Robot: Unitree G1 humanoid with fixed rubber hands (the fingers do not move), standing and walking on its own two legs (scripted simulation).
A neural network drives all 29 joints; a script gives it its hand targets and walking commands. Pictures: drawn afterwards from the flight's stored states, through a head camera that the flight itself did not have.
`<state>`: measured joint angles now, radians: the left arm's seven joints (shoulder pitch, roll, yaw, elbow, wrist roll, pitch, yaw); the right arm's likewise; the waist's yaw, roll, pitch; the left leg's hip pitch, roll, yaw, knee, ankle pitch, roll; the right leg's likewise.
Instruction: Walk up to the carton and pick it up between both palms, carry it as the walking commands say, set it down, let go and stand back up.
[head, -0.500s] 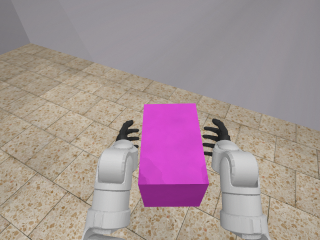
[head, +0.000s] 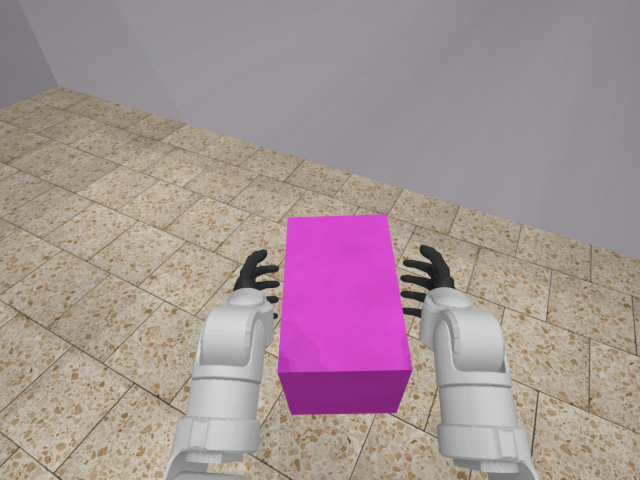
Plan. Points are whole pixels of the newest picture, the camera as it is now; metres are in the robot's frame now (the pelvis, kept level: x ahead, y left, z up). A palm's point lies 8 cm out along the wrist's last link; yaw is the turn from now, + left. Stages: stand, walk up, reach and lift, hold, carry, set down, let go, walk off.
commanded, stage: carry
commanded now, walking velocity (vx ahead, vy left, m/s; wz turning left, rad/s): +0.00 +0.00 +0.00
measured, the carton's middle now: (340, 312) +0.37 +0.00 -0.01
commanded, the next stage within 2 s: none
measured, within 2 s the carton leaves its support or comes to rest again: neither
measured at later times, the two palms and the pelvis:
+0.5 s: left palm (249, 310) +0.30 +0.11 +0.09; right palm (445, 308) +0.30 -0.12 +0.10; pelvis +0.00 +0.00 +0.00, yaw -1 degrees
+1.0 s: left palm (251, 303) +0.30 +0.11 +0.10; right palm (450, 299) +0.30 -0.12 +0.12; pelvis +0.00 +0.00 +0.00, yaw -1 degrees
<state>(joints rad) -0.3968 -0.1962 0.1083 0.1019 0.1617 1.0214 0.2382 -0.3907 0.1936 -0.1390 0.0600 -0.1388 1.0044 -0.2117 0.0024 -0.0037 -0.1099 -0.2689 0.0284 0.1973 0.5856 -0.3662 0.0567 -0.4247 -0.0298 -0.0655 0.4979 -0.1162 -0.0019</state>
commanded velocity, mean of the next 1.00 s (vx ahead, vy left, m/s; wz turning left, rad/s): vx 0.00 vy -0.02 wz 0.00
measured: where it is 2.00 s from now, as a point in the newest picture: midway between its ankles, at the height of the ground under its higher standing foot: outside the picture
